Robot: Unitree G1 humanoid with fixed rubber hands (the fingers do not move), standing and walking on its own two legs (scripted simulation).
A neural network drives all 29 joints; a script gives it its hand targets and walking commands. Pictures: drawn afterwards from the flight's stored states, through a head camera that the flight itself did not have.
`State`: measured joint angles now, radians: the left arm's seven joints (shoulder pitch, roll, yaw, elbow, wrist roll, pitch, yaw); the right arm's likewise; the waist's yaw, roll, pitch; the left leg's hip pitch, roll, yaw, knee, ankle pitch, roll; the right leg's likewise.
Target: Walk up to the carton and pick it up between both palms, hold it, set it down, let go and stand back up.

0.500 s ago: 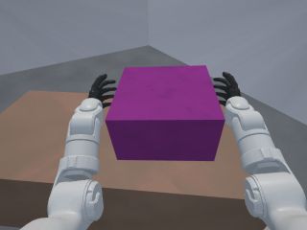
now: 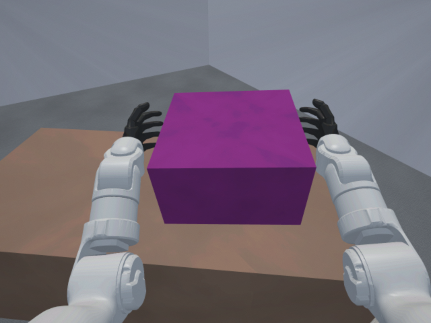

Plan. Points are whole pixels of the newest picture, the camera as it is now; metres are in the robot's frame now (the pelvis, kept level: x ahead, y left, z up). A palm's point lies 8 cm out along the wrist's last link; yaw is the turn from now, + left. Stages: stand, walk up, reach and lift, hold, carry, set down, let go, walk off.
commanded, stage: hold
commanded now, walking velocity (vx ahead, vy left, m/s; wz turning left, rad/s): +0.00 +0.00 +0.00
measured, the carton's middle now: (231, 152) +0.42 -0.01 +0.15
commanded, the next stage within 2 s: none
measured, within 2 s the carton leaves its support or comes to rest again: neither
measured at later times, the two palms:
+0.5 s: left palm (133, 144) +0.36 +0.17 +0.21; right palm (326, 138) +0.38 -0.18 +0.22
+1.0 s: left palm (134, 143) +0.37 +0.18 +0.21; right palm (323, 137) +0.38 -0.18 +0.22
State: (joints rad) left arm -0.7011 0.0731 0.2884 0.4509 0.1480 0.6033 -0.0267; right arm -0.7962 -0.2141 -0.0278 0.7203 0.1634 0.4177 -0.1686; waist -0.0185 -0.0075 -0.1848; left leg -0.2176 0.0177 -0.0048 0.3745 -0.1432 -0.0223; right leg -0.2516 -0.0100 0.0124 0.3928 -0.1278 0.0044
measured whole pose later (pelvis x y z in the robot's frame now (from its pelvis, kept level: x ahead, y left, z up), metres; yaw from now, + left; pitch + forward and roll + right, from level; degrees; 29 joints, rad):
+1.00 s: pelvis +0.00 +0.00 +0.00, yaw +0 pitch -1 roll +0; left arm -0.68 0.05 0.30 0.38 0.19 0.62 -0.04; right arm -0.78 -0.21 -0.04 0.67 0.16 0.42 -0.16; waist -0.02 -0.01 -0.16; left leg -0.20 0.02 0.00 0.36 -0.14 -0.02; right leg -0.24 -0.01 0.01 0.37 -0.12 0.01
